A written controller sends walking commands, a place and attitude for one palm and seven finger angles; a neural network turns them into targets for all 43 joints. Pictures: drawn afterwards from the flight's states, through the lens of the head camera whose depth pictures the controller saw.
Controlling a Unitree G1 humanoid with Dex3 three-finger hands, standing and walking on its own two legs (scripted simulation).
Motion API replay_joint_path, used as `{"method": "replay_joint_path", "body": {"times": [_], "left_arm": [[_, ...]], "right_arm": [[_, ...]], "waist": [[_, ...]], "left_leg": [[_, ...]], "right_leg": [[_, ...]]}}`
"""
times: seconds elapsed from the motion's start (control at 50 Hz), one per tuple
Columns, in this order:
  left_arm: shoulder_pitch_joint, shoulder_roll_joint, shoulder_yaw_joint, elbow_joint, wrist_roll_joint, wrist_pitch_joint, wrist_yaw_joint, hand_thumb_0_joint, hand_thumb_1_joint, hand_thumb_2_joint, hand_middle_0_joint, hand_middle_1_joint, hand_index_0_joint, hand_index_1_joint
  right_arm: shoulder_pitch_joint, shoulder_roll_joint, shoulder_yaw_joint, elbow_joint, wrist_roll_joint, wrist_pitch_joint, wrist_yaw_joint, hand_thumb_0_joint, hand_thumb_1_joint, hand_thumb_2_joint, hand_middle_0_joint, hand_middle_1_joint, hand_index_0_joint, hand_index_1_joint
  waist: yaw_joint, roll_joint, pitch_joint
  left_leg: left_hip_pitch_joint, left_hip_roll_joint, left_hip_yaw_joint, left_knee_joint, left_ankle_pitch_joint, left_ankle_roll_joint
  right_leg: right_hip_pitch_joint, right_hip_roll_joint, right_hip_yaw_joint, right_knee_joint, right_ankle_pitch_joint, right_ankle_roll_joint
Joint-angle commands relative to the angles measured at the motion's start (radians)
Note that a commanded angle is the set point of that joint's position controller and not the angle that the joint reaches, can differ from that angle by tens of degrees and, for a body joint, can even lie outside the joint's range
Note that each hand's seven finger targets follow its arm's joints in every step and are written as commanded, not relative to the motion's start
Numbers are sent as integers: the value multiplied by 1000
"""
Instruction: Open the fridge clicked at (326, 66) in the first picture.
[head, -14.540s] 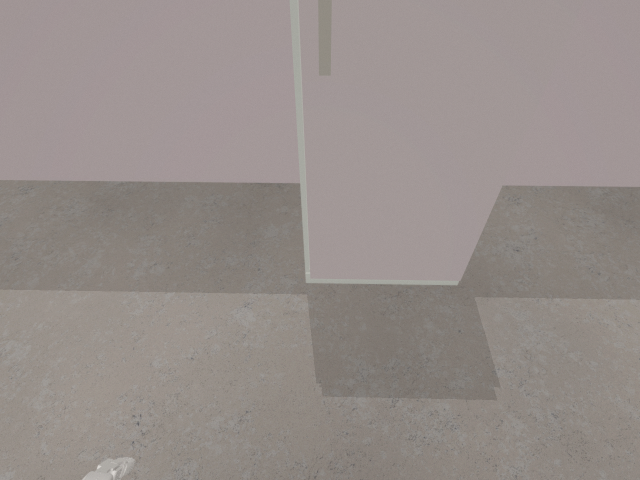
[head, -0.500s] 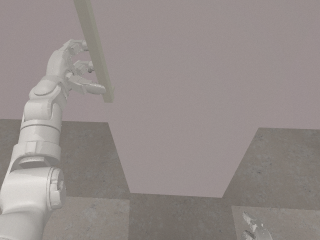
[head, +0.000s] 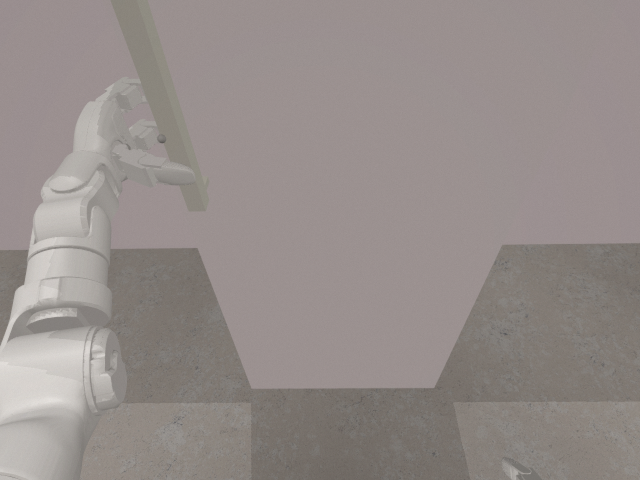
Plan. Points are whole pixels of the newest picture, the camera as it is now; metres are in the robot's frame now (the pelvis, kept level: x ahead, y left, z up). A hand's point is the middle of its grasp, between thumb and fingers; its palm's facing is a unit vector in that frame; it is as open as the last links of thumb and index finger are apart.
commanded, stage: slide the fingers in behind the handle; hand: left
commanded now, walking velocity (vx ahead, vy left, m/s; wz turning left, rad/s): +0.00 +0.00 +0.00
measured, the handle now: (170, 95) +0.48 +0.19 +0.26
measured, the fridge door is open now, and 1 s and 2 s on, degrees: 0 0 0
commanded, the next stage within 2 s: grip the handle and tug to test in 1.60 s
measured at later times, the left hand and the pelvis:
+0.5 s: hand (163, 148) +0.42 +0.19 +0.23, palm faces +0.03 -1.00 -0.01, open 14.1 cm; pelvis +0.00 +0.00 +0.00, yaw +1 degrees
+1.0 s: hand (179, 147) +0.42 +0.17 +0.23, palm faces +0.03 -1.00 -0.01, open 14.2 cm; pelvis +0.00 +0.00 +0.00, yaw +1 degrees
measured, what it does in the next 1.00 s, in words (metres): stands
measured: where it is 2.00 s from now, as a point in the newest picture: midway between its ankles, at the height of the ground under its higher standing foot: outside the picture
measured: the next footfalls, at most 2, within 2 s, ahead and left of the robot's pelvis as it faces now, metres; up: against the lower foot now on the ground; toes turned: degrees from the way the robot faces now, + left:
none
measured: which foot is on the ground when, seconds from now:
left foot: down 0.00-1.00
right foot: down 0.00-1.00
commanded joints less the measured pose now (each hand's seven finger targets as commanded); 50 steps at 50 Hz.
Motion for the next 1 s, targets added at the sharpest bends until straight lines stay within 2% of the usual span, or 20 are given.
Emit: {"method": "replay_joint_path", "body": {"times": [0.0, 0.08, 0.1, 0.14, 0.16, 0.24, 0.28, 0.36, 0.38, 0.42, 0.48, 0.52, 0.66, 0.74, 0.8, 0.82, 0.84, 0.86, 0.92, 0.98], "left_arm": [[-454, 282, 64, -253, -17, -61, 2, 0, -500, 300, -300, -1200, -300, -1200], [-459, 234, 30, -368, -24, -66, 0, 0, -500, 300, -300, -1200, -300, -1200], [-455, 200, 7, -367, -32, -60, -1, 0, -500, 300, -300, -1200, -300, -1200], [-447, 211, 17, -391, -39, -53, 1, 0, -500, 300, -300, -1200, -300, -1200], [-451, 214, 23, -418, -42, -47, 2, 0, -500, 300, -300, -1200, -300, -1200], [-423, 166, -12, -362, -41, 4, 14, 0, -500, 300, -300, -1200, -300, -1200], [-454, 138, -38, -381, -35, 19, 25, 0, -500, 300, -300, -1200, -300, -1200], [-457, 123, -41, -408, -38, 22, 40, 0, -500, 300, -300, -1200, -300, -1200], [-460, 152, -13, -398, -38, 21, 44, 0, -500, 300, -300, -1200, -300, -1200], [-453, 123, -34, -388, -40, 24, 41, 0, -500, 300, -300, -1200, -300, -1200], [-470, 110, -43, -420, -35, 12, 49, 0, -500, 300, -300, -1200, -300, -1200], [-436, 131, -20, -424, -32, 15, 56, 0, -500, 300, -300, -1200, -300, -1200], [-426, 116, -28, -429, -31, 33, 69, 0, -500, 300, -300, -1200, -300, -1200], [-402, 125, -13, -467, -31, 30, 73, 0, -500, 300, -300, -1200, -300, -1200], [-403, 109, -23, -466, -33, 37, 76, 0, -500, 300, -300, -1200, -300, -1200], [-427, 65, -63, -465, -35, 42, 73, 0, -500, 300, -300, -1200, -300, -1200], [-409, 109, -23, -456, -33, 39, 80, 0, -500, 300, -300, -1200, -300, -1200], [-411, 99, -34, -467, -33, 41, 81, 0, -500, 300, -300, -1200, -300, -1200], [-470, 39, -91, -462, -29, 49, 85, 0, -500, 300, -300, -1200, -300, -1200], [-457, 59, -64, -475, -32, 47, 97, 0, -500, 300, -300, -1200, -300, -1200]], "right_arm": [[-80, -128, -47, -149, 1, -54, -9, 0, -900, -900, 200, 300, 200, 300], [-108, -115, -44, -168, 3, -63, -6, 0, -900, -900, 200, 300, 200, 300], [-113, -112, -41, -165, 4, -63, -7, 0, -900, -900, 200, 300, 200, 300], [-117, -114, -44, -164, 3, -65, -7, 0, -900, -900, 200, 300, 200, 300], [-129, -114, -41, -167, 3, -66, -8, 0, -900, -900, 200, 300, 200, 300], [-136, -113, -36, -151, 4, -58, -10, 0, -900, -900, 200, 300, 200, 300], [-143, -108, -34, -153, 4, -56, -9, 0, -900, -900, 200, 300, 200, 300], [-155, -102, -32, -158, 0, -50, -7, 0, -900, -900, 200, 300, 200, 300], [-148, -104, -34, -152, -2, -49, -9, 0, -900, -900, 200, 300, 200, 300], [-152, -101, -31, -151, -2, -43, -9, 0, -900, -900, 200, 300, 200, 300], [-162, -95, -31, -157, -4, -44, -7, 0, -900, -900, 200, 300, 200, 300], [-167, -93, -29, -159, -4, -39, -5, 0, -900, -900, 200, 300, 200, 300], [-174, -95, -30, -162, -5, -29, -7, 0, -900, -900, 200, 300, 200, 300], [-176, -94, -34, -168, -6, -30, -5, 0, -900, -900, 200, 300, 200, 300], [-176, -90, -33, -162, -5, -27, -5, 0, -900, -900, 200, 300, 200, 300], [-176, -90, -31, -160, -5, -29, -7, 0, -900, -900, 200, 300, 200, 300], [-170, -96, -38, -158, -6, -29, -7, 0, -900, -900, 200, 300, 200, 300], [-177, -96, -34, -162, -5, -29, -8, 0, -900, -900, 200, 300, 200, 300], [-174, -90, -34, -151, -4, -32, -10, 0, -900, -900, 200, 300, 200, 300], [-174, -91, -35, -149, -8, -35, -8, 0, -900, -900, 200, 300, 200, 300]], "waist": [[24, -67, -299], [27, 16, -310], [20, -1, -293], [23, -23, -297], [27, 8, -299], [18, -30, -239], [14, -4, -248], [18, -14, -286], [17, -58, -295], [15, -71, -287], [21, -26, -303], [33, -22, -308], [31, -34, -278], [41, -44, -306], [33, -39, -293], [22, -28, -278], [29, -53, -281], [31, -34, -277], [9, -22, -256], [21, -23, -289]], "left_leg": [[120, -19, -27, -31, 204, 45], [167, -20, -29, -23, 237, 43], [167, -19, -30, -25, 232, 42], [172, -18, -34, -23, 232, 42], [175, -19, -35, -25, 236, 40], [154, -19, -40, -34, 193, 37], [160, -20, -47, -33, 201, 35], [175, -22, -47, -24, 234, 36], [173, -22, -50, -23, 239, 37], [167, -22, -46, -23, 236, 36], [187, -21, -46, -20, 255, 35], [177, -23, -43, -21, 262, 33], [160, -21, -41, -32, 239, 37], [173, -20, -37, -28, 264, 37], [170, -20, -35, -30, 257, 35], [172, -22, -35, -31, 247, 36], [175, -17, -38, -33, 245, 37], [166, -18, -38, -38, 234, 37], [180, -19, -41, -35, 216, 36], [190, -21, -44, -30, 243, 35]], "right_leg": [[101, 12, -3, -37, 258, -21], [89, 15, -2, -34, 272, -28], [78, 16, -7, -36, 267, -27], [86, 18, -10, -41, 259, -28], [86, 16, -6, -37, 267, -29], [51, 17, -17, -50, 213, -27], [45, 14, -15, -43, 215, -29], [67, 11, -14, -38, 250, -29], [78, 14, -15, -37, 262, -27], [77, 13, -17, -34, 265, -26], [79, 12, -15, -29, 272, -30], [96, 11, -13, -27, 283, -30], [98, 10, -13, -41, 260, -28], [118, 12, -14, -38, 282, -28], [111, 14, -16, -40, 280, -27], [92, 14, -16, -42, 270, -26], [97, 16, -17, -50, 257, -26], [100, 13, -15, -48, 246, -26], [63, 15, -16, -53, 225, -26], [85, 16, -17, -48, 246, -29]]}}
